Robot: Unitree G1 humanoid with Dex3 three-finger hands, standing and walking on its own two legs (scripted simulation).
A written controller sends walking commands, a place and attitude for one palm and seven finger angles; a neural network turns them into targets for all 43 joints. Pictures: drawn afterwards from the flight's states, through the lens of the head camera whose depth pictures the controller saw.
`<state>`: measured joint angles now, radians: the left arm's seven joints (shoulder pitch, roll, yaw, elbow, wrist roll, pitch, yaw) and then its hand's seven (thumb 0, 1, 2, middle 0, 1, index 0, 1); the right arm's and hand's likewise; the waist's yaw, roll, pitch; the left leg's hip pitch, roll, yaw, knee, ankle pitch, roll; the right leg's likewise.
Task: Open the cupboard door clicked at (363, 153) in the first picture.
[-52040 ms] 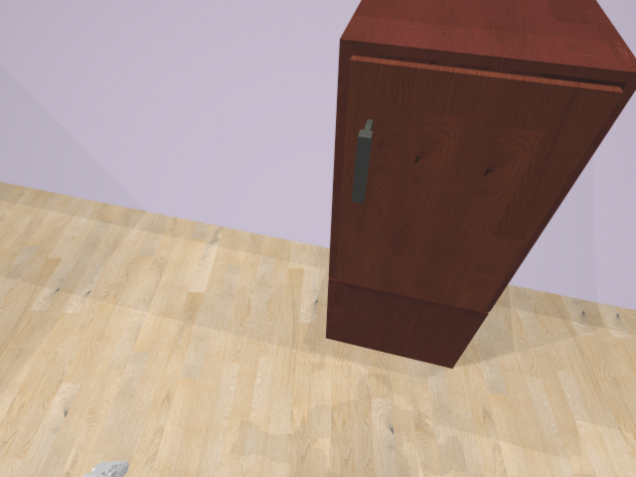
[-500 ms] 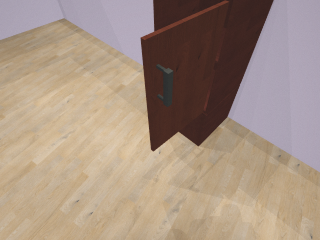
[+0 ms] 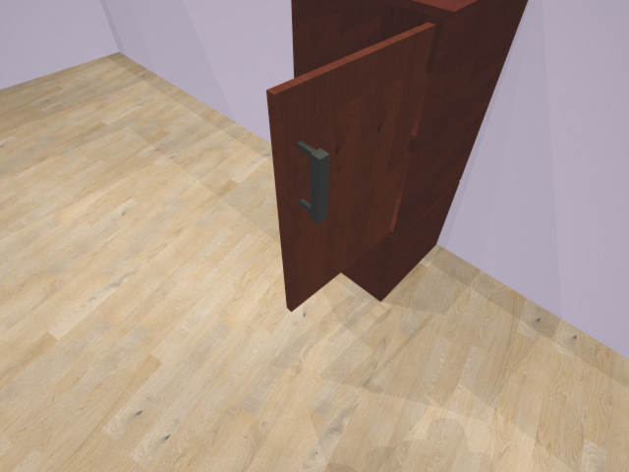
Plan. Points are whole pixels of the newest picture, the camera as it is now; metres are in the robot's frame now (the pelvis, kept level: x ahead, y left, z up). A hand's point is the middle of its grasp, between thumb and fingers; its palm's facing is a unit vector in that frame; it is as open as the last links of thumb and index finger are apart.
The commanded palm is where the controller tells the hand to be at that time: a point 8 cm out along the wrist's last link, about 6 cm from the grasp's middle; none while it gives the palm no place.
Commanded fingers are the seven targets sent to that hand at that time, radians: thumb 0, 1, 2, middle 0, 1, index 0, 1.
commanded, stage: look to check the result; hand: left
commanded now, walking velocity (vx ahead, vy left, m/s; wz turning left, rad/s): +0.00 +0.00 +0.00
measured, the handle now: (311, 182) +0.56 +0.04 +0.04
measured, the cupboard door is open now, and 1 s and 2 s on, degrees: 87 87 87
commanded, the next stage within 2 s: stand and wait in 0.58 s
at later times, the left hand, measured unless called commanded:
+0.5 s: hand out of the picture -0.01 +0.16 -0.17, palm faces +0.05 -0.98 -0.18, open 7.4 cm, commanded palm none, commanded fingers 0.00 0.90 0.90 -0.20 -0.30 -0.20 -0.30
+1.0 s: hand out of the picture +0.01 +0.15 -0.17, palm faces +0.05 -0.98 -0.19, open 7.4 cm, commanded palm none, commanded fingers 0.00 0.90 0.90 -0.20 -0.30 -0.20 -0.30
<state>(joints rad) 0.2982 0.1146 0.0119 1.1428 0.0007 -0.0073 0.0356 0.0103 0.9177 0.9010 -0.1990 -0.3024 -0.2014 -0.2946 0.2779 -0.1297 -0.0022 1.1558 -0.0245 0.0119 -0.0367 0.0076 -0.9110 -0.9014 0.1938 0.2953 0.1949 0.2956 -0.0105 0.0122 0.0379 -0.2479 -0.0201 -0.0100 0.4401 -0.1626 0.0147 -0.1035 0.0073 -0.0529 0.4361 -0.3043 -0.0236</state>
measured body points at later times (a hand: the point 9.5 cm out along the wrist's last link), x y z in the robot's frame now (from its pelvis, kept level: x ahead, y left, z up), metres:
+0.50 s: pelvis +0.01 +0.00 +0.00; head +0.03 -0.01 +0.45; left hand -0.01 +0.21 -0.16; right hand +0.01 -0.22 -0.16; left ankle +0.05 +0.11 -0.74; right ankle -0.04 -0.10 -0.74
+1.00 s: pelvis +0.02 -0.01 +0.00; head +0.04 -0.02 +0.45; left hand +0.01 +0.21 -0.16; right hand +0.02 -0.23 -0.16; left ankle +0.05 +0.11 -0.74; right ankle -0.04 -0.10 -0.74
